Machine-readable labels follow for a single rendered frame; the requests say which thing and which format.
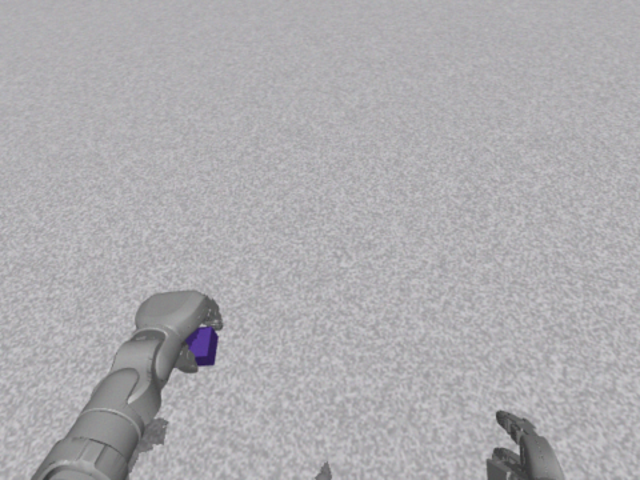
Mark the small box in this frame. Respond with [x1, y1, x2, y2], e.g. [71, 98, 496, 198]
[174, 327, 218, 368]

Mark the left robot hand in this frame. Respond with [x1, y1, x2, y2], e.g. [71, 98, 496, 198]
[135, 290, 223, 373]

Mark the left robot arm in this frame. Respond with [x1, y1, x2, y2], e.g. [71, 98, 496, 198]
[30, 324, 182, 480]

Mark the right robot hand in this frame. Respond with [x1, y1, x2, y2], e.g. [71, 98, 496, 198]
[486, 411, 565, 480]

